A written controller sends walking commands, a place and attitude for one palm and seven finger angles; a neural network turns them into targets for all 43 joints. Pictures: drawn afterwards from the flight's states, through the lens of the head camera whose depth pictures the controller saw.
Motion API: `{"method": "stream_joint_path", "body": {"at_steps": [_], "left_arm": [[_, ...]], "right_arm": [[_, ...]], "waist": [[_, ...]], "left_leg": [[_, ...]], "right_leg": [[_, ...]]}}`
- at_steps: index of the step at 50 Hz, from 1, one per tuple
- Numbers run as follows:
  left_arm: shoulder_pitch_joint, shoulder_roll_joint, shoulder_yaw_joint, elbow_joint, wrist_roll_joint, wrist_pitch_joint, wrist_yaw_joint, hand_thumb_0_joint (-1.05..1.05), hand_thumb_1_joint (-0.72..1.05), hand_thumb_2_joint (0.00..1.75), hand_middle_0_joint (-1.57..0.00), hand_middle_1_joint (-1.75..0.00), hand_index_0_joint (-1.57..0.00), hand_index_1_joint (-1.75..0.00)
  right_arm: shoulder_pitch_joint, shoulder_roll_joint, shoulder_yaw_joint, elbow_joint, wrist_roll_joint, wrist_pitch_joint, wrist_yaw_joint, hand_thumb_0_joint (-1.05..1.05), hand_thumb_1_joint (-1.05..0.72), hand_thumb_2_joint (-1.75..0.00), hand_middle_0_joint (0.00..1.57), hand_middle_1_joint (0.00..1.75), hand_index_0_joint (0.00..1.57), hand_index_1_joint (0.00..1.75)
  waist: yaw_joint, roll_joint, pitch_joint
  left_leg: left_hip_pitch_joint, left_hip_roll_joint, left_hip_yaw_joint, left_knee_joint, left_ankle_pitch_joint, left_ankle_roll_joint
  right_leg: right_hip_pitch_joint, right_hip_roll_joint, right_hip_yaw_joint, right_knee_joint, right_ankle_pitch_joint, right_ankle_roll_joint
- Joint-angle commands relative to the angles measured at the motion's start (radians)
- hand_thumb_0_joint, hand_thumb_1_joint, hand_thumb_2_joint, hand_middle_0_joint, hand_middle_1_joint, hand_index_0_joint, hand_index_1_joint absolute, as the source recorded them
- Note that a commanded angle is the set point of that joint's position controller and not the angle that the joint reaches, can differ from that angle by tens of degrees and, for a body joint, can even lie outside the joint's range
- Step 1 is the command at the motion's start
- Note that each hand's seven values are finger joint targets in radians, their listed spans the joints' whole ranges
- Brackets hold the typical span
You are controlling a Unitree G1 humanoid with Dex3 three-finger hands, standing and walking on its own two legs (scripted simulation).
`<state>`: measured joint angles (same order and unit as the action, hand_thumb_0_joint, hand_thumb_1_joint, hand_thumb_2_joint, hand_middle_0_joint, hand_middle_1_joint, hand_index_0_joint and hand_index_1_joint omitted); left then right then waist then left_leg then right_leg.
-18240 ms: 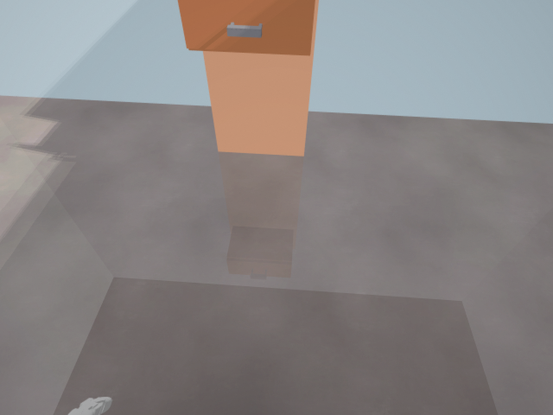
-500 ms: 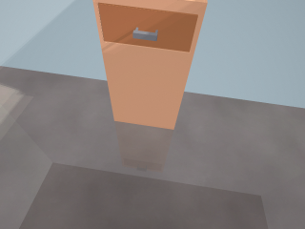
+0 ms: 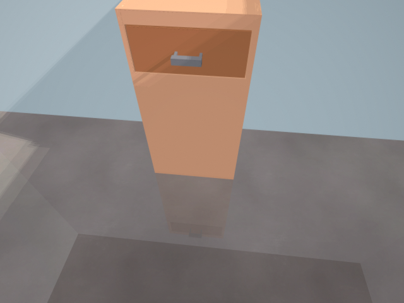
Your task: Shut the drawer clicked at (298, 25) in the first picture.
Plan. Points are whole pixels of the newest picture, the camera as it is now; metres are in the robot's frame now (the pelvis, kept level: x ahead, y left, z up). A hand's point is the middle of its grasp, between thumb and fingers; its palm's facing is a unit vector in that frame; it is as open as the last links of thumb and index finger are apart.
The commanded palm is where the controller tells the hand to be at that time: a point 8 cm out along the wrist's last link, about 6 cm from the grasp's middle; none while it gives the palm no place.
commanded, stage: let the arm hang, fingers relaxed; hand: left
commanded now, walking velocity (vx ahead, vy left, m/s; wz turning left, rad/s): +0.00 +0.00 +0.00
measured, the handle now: (187, 57) +0.90 +0.10 +0.02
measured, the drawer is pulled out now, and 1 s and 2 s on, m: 0.00 0.00 0.00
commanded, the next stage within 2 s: look to check the result in 0.24 s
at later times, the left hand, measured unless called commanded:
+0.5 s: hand out of the picture +0.00 +0.16 -0.17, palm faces +0.03 -0.98 -0.20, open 7.4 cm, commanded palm none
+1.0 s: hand out of the picture +0.06 +0.19 -0.16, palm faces +0.01 -0.96 -0.26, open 7.4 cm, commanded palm none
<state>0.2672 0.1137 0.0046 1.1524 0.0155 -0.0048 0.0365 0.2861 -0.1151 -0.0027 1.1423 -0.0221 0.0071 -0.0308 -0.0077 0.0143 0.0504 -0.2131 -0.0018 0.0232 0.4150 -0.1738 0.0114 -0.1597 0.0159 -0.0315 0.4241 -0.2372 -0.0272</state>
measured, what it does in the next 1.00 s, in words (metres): stands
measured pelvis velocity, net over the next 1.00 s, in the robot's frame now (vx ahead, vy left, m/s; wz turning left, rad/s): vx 0.01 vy -0.02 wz -0.01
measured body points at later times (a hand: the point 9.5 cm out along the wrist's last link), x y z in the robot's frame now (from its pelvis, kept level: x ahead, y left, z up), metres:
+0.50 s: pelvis +0.00 -0.01 +0.00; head +0.02 -0.02 +0.45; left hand +0.00 +0.22 -0.16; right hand -0.01 -0.23 -0.16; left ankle +0.03 +0.11 -0.74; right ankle +0.00 -0.10 -0.74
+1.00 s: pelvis +0.01 -0.02 +0.00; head +0.03 -0.02 +0.45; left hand +0.06 +0.24 -0.14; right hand +0.04 -0.27 -0.15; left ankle +0.03 +0.11 -0.74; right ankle +0.00 -0.10 -0.74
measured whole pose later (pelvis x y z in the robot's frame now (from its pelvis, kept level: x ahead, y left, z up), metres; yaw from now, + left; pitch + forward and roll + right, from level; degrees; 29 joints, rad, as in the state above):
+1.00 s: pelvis +0.01 -0.02 +0.00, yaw +0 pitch -2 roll +0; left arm 0.17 0.22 0.03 1.14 0.01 -0.02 0.02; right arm 0.18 -0.23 -0.02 1.13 -0.02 0.00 -0.02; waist -0.01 0.02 0.06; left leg -0.17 0.03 0.02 0.37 -0.17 -0.02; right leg -0.11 0.05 -0.03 0.35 -0.22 -0.05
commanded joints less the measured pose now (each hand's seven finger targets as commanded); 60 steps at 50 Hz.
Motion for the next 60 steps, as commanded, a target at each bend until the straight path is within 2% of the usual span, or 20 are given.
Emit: {"method": "stream_joint_path", "body": {"at_steps": [1, 2, 4, 7, 9, 16, 19, 21, 25, 33, 39, 42, 56, 60], "left_arm": [[0.086, 0.103, 0.021, -0.012, -0.009, -0.009, 0.005, 0.0, 0.9, 0.9, -0.2, -0.3, -0.2, -0.3], [0.085, 0.104, 0.022, -0.013, -0.009, -0.009, 0.005, 0.0, 0.9, 0.9, -0.2, -0.3, -0.2, -0.3], [0.085, 0.106, 0.023, -0.014, -0.009, -0.011, 0.005, 0.0, 0.9, 0.9, -0.2, -0.3, -0.2, -0.3], [0.081, 0.108, 0.023, -0.018, -0.009, -0.011, 0.004, 0.0, 0.9, 0.9, -0.2, -0.3, -0.2, -0.3], [0.078, 0.113, 0.026, -0.021, -0.008, -0.013, 0.004, 0.0, 0.9, 0.9, -0.2, -0.3, -0.2, -0.3], [0.063, 0.132, 0.028, -0.025, -0.009, -0.018, 0.003, 0.0, 0.9, 0.9, -0.2, -0.3, -0.2, -0.3], [0.052, 0.142, 0.03, -0.025, -0.008, -0.019, 0.002, 0.0, 0.9, 0.9, -0.2, -0.3, -0.2, -0.3], [0.053, 0.143, 0.031, -0.024, -0.009, -0.019, 0.001, 0.0, 0.9, 0.9, -0.2, -0.3, -0.2, -0.3], [0.038, 0.161, 0.032, -0.024, -0.008, -0.02, -0.001, 0.0, 0.9, 0.9, -0.2, -0.3, -0.2, -0.3], [0.005, 0.195, 0.038, -0.031, -0.007, -0.026, -0.003, 0.0, 0.9, 0.9, -0.2, -0.3, -0.2, -0.3], [-0.03, 0.222, 0.041, -0.036, -0.007, -0.028, -0.005, 0.0, 0.9, 0.9, -0.2, -0.3, -0.2, -0.3], [-0.044, 0.234, 0.04, -0.04, -0.008, -0.027, -0.007, 0.0, 0.9, 0.9, -0.2, -0.3, -0.2, -0.3], [-0.101, 0.294, 0.049, -0.057, -0.008, -0.033, -0.011, 0.0, 0.9, 0.9, -0.2, -0.3, -0.2, -0.3], [-0.108, 0.302, 0.048, -0.056, -0.009, -0.031, -0.013, 0.0, 0.9, 0.9, -0.2, -0.3, -0.2, -0.3]], "right_arm": [[0.076, -0.081, -0.02, -0.01, 0.002, -0.01, -0.013, 0.0, -0.9, -0.9, 0.2, 0.3, 0.2, 0.3], [0.078, -0.082, -0.019, -0.01, 0.002, -0.011, -0.014, 0.0, -0.9, -0.9, 0.2, 0.3, 0.2, 0.3], [0.078, -0.083, -0.021, -0.013, 0.003, -0.013, -0.014, 0.0, -0.9, -0.9, 0.2, 0.3, 0.2, 0.3], [0.076, -0.088, -0.023, -0.013, 0.003, -0.01, -0.014, 0.0, -0.9, -0.9, 0.2, 0.3, 0.2, 0.3], [0.078, -0.093, -0.024, -0.014, 0.003, -0.011, -0.013, 0.0, -0.9, -0.9, 0.2, 0.3, 0.2, 0.3], [0.065, -0.113, -0.028, -0.013, 0.003, -0.011, -0.012, 0.0, -0.9, -0.9, 0.2, 0.3, 0.2, 0.3], [0.053, -0.122, -0.029, -0.015, 0.004, -0.013, -0.013, 0.0, -0.9, -0.9, 0.2, 0.3, 0.2, 0.3], [0.047, -0.131, -0.03, -0.017, 0.004, -0.013, -0.014, 0.0, -0.9, -0.9, 0.2, 0.3, 0.2, 0.3], [0.03, -0.147, -0.032, -0.019, 0.003, -0.011, -0.012, 0.0, -0.9, -0.9, 0.2, 0.3, 0.2, 0.3], [-0.01, -0.191, -0.038, -0.028, 0.005, -0.018, -0.013, 0.0, -0.9, -0.9, 0.2, 0.3, 0.2, 0.3], [-0.04, -0.212, -0.038, -0.032, 0.004, -0.018, -0.011, 0.0, -0.9, -0.9, 0.2, 0.3, 0.2, 0.3], [-0.055, -0.226, -0.038, -0.032, 0.003, -0.017, -0.009, 0.0, -0.9, -0.9, 0.2, 0.3, 0.2, 0.3], [-0.109, -0.286, -0.042, -0.041, 0.003, -0.021, -0.006, 0.0, -0.9, -0.9, 0.2, 0.3, 0.2, 0.3], [-0.122, -0.297, -0.041, -0.042, 0.002, -0.02, -0.004, 0.0, -0.9, -0.9, 0.2, 0.3, 0.2, 0.3]], "waist": [[0.0, 0.023, 0.039], [0.0, 0.03, 0.037], [0.001, 0.003, 0.035], [-0.002, 0.005, 0.056], [-0.003, -0.014, 0.041], [-0.005, -0.021, 0.03], [-0.006, 0.004, 0.027], [-0.005, -0.014, 0.027], [-0.007, -0.007, 0.032], [-0.005, -0.005, -0.009], [-0.006, -0.015, -0.003], [-0.005, -0.008, 0.001], [-0.005, -0.012, -0.041], [-0.004, -0.007, -0.026]], "left_leg": [[0.006, 0.092, -0.096, -0.076, 0.019, 0.026], [0.002, 0.095, -0.102, -0.081, 0.018, 0.028], [0.007, 0.097, -0.099, -0.072, 0.049, 0.028], [0.007, 0.093, -0.095, -0.075, 0.017, 0.025], [0.017, 0.095, -0.095, -0.071, 0.031, 0.026], [0.037, 0.094, -0.09, -0.063, 0.04, 0.024], [0.039, 0.098, -0.094, -0.064, 0.053, 0.024], [0.042, 0.098, -0.093, -0.064, 0.051, 0.024], [0.052, 0.099, -0.089, -0.064, 0.039, 0.021], [0.076, 0.109, -0.093, -0.065, 0.101, 0.022], [0.079, 0.111, -0.089, -0.071, 0.113, 0.018], [0.078, 0.111, -0.091, -0.08, 0.092, 0.016], [0.106, 0.119, -0.092, -0.089, 0.132, 0.011], [0.107, 0.121, -0.093, -0.099, 0.115, 0.011]], "right_leg": [[-0.075, -0.101, 0.096, -0.102, -0.008, -0.025], [-0.068, -0.099, 0.096, -0.1, -0.004, -0.025], [-0.061, -0.101, 0.094, -0.101, 0.02, -0.025], [-0.081, -0.103, 0.099, -0.113, -0.009, -0.025], [-0.074, -0.102, 0.1, -0.113, -0.001, -0.026], [-0.072, -0.107, 0.107, -0.126, -0.001, -0.028], [-0.065, -0.107, 0.107, -0.125, 0.014, -0.03], [-0.062, -0.108, 0.11, -0.131, 0.013, -0.03], [-0.073, -0.11, 0.113, -0.142, -0.003, -0.031], [-0.036, -0.113, 0.115, -0.133, 0.091, -0.031], [-0.022, -0.119, 0.116, -0.141, 0.139, -0.026], [-0.024, -0.12, 0.118, -0.152, 0.106, -0.025], [0.016, -0.126, 0.126, -0.161, 0.184, -0.021], [0.006, -0.128, 0.127, -0.173, 0.148, -0.02]]}}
